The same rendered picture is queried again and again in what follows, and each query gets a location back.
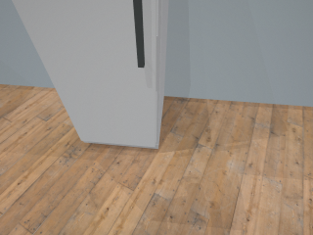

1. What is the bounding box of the fridge door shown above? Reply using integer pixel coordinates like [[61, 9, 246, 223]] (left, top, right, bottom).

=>
[[12, 0, 157, 147]]

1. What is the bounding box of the handle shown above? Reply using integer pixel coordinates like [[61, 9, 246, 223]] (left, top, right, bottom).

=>
[[133, 0, 145, 68]]

